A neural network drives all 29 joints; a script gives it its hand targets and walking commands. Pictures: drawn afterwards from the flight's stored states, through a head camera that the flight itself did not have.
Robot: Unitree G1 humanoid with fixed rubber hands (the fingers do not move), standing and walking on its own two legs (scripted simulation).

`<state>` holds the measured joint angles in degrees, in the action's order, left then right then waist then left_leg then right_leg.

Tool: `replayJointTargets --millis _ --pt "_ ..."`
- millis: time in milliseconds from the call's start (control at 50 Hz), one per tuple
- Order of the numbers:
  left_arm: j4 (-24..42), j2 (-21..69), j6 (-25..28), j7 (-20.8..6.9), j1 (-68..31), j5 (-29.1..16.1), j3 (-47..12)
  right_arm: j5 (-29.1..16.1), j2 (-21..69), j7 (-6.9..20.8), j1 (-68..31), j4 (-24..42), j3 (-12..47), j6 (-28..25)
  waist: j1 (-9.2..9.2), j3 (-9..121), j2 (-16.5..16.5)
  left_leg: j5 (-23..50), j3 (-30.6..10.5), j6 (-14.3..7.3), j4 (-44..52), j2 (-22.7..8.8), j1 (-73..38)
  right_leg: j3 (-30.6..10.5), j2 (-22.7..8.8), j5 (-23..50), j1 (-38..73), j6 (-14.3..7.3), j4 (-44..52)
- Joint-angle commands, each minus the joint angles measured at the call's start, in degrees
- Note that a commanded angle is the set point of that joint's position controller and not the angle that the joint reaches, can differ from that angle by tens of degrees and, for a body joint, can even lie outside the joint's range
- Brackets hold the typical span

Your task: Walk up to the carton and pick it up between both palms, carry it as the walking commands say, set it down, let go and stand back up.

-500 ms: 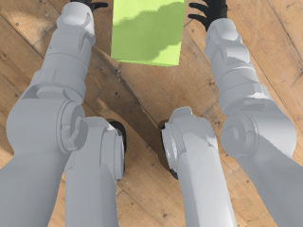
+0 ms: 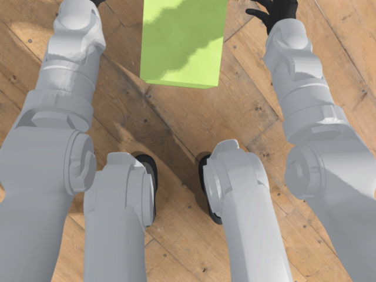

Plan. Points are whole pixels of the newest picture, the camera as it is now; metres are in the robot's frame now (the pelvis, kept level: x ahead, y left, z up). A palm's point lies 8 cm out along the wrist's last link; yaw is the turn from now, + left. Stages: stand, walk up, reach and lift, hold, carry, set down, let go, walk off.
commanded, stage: set down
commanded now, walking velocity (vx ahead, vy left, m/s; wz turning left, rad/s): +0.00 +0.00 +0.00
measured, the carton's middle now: (183, 16) +0.58 -0.03 -0.29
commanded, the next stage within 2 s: let go in 1.18 s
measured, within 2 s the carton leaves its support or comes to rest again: neither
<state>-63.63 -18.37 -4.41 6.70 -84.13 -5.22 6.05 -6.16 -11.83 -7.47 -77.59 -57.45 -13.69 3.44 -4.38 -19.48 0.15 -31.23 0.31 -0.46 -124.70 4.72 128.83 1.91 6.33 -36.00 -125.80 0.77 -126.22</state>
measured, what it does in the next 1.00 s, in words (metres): rises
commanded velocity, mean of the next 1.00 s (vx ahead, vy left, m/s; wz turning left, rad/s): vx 0.00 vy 0.00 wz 0.00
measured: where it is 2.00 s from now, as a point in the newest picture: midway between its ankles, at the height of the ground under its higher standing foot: (181, 201)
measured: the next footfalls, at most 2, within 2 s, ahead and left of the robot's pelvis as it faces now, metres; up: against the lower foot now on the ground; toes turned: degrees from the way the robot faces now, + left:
none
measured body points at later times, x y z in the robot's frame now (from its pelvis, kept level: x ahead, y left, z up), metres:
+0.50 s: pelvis +0.02 +0.00 +0.12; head +0.34 +0.00 +0.43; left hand +0.58 +0.13 +0.00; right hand +0.54 -0.19 +0.00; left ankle +0.12 +0.10 -0.34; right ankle +0.10 -0.11 -0.34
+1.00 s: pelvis +0.04 +0.00 +0.26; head +0.34 +0.01 +0.60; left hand +0.57 +0.14 +0.15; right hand +0.53 -0.20 +0.16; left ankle +0.12 +0.10 -0.34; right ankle +0.10 -0.11 -0.34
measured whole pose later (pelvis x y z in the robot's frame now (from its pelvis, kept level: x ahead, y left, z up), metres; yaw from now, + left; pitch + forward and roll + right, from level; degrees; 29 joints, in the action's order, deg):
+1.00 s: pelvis +0.04 +0.00 +0.26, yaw +2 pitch +42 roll -1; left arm -52.1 -10.7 -8.6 4.8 -66.2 7.0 14.6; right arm 1.6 -6.4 -3.1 -58.5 -45.5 -21.4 6.1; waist -5.7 0.5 -1.4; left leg -19.2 -4.2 0.0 -68.1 5.2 90.4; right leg -1.2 4.7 -22.7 -88.0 -0.1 -69.0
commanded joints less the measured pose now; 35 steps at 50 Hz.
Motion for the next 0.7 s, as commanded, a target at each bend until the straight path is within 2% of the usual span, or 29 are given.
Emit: replayJointTargets --millis 0,100,300,460,680 --pt "9.23 -4.53 -0.14 0.81 -15.57 0.17 0.23 -0.25 -7.08 -0.79 -12.25 9.91 -0.58 -0.08 -2.42 78.79 -4.73 18.05 -0.59 0.27 9.05 0.04 -46.01 0.08 -2.43 21.59 30.26 1.37 14.63" --pt "12.05 -3.47 -2.1 0.98 -14.16 0.8 0.38 -0.5 -6.59 -0.89 -9.94 12.86 -0.95 1.76 -2.99 79.39 -5.33 15.42 -0.12 0.29 13.98 0.46 -47.29 0.54 -2.48 19.75 31.28 1.15 19.53" --pt "11.44 -1.07 -3.13 -0.31 -8.76 6.14 4.42 2.75 -3.46 0.65 -4.94 12.39 -3.76 2.74 -1.96 75.29 -4.81 13.81 0.44 0.68 24.34 1.19 -44.97 0.3 -1.71 20.24 34.52 1.4 28.75" --pt "14.5 0.92 -3.57 -0.65 -4.68 8.68 5.72 4.73 -2.92 1.17 -0.93 15.03 -5.68 2.67 -2.8 79.08 -4.74 18.08 0.73 1.55 31.9 2.2 -51.33 1.0 -0.96 25.43 41.59 1.93 35.96" --pt "19.69 2.41 -4.14 -0.76 -0.29 9.52 5.72 3.57 -2.51 2.83 4.24 18.77 -5.37 2.66 -3.14 82.57 -5.99 24.85 -0.36 2.21 43.3 2.14 -65.65 1.31 -0.95 31.95 49.2 2.2 47.57"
